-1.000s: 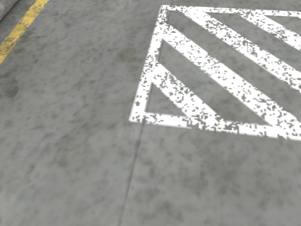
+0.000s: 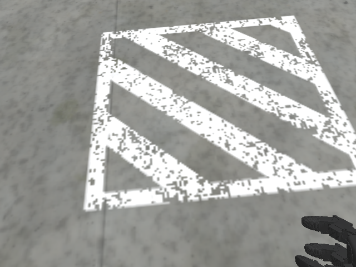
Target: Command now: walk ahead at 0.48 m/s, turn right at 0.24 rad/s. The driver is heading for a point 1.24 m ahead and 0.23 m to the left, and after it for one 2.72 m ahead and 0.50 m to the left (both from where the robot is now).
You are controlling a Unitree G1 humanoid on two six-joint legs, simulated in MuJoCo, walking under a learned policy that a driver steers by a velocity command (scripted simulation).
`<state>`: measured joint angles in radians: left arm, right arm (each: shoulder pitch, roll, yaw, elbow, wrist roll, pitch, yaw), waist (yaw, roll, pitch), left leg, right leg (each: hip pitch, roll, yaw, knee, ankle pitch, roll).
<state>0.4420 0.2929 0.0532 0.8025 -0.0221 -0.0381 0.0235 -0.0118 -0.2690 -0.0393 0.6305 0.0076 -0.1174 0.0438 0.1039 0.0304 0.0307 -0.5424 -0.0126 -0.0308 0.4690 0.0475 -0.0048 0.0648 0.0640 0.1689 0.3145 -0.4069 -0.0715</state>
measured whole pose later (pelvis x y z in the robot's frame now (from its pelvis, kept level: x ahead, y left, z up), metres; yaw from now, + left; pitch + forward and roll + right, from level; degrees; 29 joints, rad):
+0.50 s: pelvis +0.30 -0.01 +0.00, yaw +6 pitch +2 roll +2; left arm 0.02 0.27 0.02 0.63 0.00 -0.11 -0.02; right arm 0.45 -0.29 -0.06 0.82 0.02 -0.05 0.00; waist -0.11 -0.03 0.02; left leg -0.04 -0.05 -0.13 0.43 -0.41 0.01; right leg -0.45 -0.03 0.07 0.47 -0.05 -0.01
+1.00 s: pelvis +0.55 +0.05 -0.01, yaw +24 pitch +2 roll -2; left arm 0.35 0.32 0.08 0.84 -0.03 -0.05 0.01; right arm 0.05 -0.28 -0.05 0.60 0.02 -0.02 0.06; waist 0.08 0.03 0.05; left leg -0.52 0.03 0.05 0.59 -0.13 0.10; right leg 0.09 -0.06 -0.26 0.39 -0.45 0.05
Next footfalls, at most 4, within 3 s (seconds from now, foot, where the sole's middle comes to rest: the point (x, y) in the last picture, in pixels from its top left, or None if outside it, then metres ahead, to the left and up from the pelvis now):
0.04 left None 0.20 0.12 -0.77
0.50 right None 0.47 -0.12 -0.77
1.00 left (162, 209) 0.67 0.20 -0.77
1.56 right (188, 136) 1.04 0.13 -0.77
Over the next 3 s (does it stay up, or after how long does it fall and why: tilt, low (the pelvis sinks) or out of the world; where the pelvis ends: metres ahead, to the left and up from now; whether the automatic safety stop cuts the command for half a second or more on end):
stays up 1.20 0.26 0.01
